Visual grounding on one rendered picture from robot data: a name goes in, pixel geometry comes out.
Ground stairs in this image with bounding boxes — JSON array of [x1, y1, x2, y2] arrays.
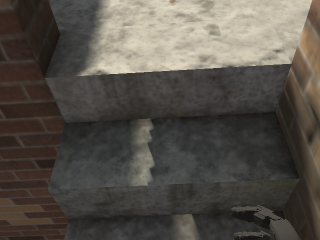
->
[[44, 64, 300, 240]]

